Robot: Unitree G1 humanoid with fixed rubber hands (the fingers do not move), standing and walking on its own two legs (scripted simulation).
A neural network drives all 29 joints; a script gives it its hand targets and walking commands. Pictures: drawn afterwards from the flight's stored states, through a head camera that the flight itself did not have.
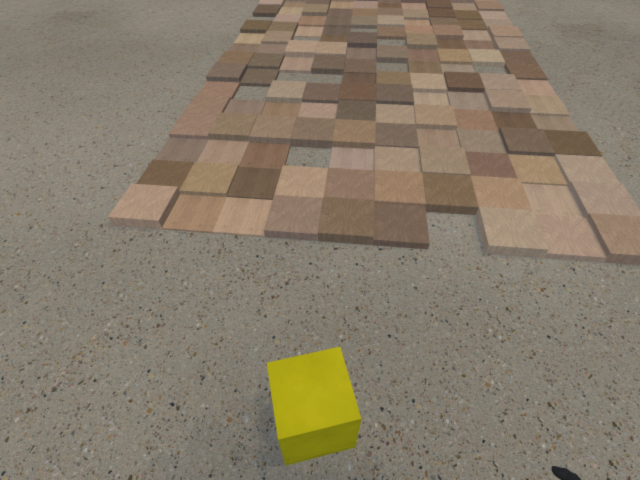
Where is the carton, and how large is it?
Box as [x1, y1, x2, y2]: [267, 347, 360, 464]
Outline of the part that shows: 340,347 267,363 277,436 285,464 297,462 355,446 360,416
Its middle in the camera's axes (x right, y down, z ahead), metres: -0.02 +0.48 +1.10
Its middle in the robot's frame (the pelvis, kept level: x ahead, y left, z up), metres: +0.45 +0.04 -0.66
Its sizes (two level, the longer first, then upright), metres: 0.210 0.200 0.250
